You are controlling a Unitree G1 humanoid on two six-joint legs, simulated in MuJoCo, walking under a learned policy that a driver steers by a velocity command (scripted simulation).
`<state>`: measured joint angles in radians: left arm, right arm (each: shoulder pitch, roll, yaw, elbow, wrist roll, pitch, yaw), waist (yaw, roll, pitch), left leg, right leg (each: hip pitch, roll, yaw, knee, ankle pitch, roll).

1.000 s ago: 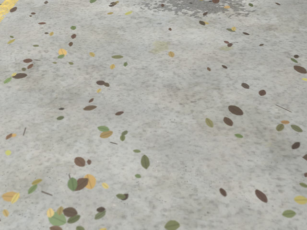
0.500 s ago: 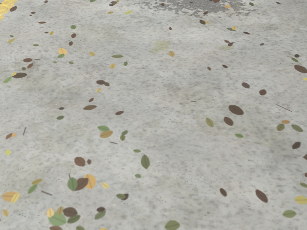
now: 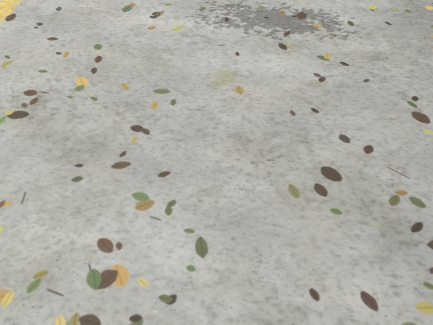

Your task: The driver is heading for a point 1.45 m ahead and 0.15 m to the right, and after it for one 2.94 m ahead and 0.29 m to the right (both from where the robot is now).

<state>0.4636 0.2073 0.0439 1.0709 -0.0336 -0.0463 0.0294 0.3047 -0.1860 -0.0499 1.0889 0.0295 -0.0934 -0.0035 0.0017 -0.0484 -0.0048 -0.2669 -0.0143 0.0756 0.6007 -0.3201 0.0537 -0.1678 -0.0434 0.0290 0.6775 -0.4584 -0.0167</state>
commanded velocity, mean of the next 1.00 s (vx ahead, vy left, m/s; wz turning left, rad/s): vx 0.46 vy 0.00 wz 0.00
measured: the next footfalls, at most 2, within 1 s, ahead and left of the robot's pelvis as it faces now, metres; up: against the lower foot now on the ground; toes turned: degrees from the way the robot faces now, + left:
right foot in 0.44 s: +0.41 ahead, -0.13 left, +0.00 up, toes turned -3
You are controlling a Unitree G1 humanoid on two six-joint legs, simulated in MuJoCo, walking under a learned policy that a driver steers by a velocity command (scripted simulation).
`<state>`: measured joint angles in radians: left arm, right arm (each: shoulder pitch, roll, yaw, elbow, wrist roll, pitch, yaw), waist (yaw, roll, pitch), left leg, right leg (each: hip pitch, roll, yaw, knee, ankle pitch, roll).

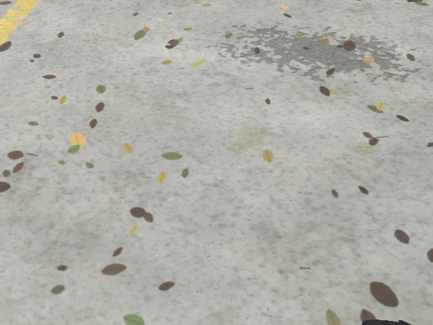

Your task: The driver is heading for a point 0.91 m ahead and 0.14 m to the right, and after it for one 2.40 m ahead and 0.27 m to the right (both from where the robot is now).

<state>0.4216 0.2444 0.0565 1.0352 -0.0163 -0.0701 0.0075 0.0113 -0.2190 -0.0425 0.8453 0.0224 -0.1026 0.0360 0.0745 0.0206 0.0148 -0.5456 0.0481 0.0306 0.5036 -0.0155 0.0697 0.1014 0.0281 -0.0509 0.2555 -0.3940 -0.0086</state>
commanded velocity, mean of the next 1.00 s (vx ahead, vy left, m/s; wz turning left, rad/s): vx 0.50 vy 0.00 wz -0.01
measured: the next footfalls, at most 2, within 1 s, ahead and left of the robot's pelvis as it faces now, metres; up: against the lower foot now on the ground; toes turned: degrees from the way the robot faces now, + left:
left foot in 0.02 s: +0.20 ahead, +0.12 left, +0.00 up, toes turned +3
right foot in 0.58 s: +0.51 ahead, -0.12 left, +0.00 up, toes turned -3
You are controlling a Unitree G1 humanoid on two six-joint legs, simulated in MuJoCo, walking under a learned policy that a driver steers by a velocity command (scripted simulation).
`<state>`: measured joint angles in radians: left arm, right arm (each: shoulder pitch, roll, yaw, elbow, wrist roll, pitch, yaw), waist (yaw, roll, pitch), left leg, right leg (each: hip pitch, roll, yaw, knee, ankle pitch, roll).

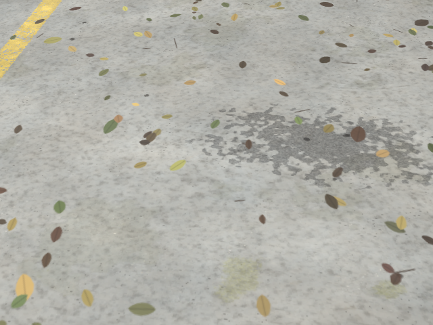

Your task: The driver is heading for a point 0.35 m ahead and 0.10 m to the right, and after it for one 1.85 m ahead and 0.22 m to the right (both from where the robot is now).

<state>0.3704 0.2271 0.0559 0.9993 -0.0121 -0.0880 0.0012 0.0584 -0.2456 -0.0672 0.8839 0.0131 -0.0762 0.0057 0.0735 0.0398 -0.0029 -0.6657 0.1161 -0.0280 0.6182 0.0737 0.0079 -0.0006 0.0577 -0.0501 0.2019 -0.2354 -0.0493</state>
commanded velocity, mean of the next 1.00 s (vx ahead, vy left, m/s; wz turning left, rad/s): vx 0.25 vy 0.00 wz -0.26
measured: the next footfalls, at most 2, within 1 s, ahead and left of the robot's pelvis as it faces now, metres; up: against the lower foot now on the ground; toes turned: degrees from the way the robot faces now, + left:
left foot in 0.12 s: +0.27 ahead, +0.15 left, +0.00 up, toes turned -2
right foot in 0.60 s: +0.41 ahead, -0.13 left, +0.00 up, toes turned -17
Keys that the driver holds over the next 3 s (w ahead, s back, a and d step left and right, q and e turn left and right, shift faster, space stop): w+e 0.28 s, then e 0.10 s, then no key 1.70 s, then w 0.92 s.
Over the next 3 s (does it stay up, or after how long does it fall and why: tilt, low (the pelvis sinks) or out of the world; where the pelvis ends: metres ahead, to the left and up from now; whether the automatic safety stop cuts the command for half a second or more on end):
stays up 0.75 -0.07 -0.01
